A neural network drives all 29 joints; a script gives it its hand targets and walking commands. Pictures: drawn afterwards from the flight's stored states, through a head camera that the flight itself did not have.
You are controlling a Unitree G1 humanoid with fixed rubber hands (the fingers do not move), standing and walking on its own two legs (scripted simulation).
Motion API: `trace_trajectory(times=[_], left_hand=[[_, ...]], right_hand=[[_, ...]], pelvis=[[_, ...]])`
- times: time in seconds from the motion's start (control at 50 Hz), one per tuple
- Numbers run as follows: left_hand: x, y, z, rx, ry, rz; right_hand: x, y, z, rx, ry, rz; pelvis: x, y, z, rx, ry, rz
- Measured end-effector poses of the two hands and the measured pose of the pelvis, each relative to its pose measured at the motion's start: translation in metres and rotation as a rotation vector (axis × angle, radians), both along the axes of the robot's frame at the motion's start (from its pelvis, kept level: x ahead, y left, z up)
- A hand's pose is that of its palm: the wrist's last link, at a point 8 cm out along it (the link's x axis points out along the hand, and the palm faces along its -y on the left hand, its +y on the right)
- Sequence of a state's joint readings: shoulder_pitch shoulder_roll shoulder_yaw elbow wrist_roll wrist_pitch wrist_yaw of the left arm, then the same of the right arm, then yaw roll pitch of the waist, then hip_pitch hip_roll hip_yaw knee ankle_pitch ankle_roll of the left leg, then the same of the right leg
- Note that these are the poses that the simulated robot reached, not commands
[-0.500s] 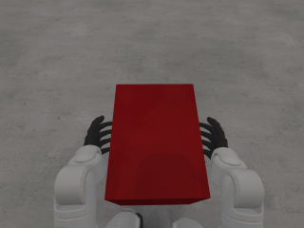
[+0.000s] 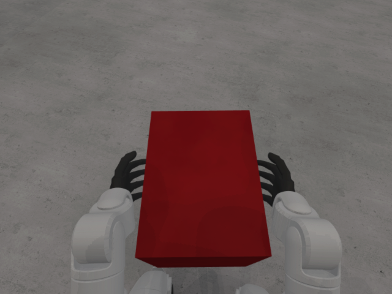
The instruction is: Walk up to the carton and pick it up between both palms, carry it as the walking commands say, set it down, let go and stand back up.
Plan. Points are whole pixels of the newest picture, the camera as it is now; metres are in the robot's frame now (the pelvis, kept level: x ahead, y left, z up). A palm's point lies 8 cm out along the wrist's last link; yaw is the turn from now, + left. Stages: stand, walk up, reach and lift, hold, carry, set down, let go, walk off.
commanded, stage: carry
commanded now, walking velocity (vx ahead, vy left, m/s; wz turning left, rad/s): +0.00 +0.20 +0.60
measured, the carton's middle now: (201, 193) +0.30 +0.01 +0.02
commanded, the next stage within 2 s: none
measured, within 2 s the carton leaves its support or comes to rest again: neither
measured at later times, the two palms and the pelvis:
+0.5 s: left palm out of the picture +0.19 +0.34 +0.10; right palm (161, 196) +0.26 +0.07 +0.09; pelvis -0.04 +0.13 +0.00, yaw +15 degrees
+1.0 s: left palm out of the picture +0.07 +0.44 +0.13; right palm (72, 239) +0.18 +0.18 +0.12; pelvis -0.12 +0.20 +0.02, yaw +24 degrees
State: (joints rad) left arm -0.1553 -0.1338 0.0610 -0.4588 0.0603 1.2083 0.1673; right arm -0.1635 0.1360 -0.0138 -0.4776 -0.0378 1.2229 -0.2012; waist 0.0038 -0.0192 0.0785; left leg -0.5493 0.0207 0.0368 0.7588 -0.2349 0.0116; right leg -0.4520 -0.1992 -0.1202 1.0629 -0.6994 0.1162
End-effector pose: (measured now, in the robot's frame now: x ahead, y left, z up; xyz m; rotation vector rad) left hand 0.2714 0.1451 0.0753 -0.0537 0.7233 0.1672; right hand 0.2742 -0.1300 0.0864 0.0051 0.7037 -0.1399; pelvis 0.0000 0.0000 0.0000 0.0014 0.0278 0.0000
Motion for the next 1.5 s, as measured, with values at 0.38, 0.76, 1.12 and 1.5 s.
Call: trace_trajectory(times=[0.38,0.76,1.12,1.5], left_hand=[[-0.06,0.121,0.05,0.116,-0.049,0.184],[-0.151,0.265,0.012,0.015,-0.028,0.362],[-0.228,0.316,0.042,0.036,-0.048,0.429],[-0.275,0.293,0.045,0.039,-0.041,0.431]], right_hand=[[-0.01,0.127,0.018,0.119,-0.05,0.184],[-0.055,0.283,0.007,0.022,-0.027,0.361],[-0.114,0.342,0.034,0.038,-0.051,0.433],[-0.161,0.319,0.037,0.038,-0.046,0.435]], pelvis=[[-0.028,0.082,0.019,0.066,-0.02,0.189],[-0.084,0.178,0.003,-0.022,0.0,0.354],[-0.135,0.221,0.018,-0.006,-0.013,0.43],[-0.177,0.2,0.019,0.005,-0.049,0.433]])
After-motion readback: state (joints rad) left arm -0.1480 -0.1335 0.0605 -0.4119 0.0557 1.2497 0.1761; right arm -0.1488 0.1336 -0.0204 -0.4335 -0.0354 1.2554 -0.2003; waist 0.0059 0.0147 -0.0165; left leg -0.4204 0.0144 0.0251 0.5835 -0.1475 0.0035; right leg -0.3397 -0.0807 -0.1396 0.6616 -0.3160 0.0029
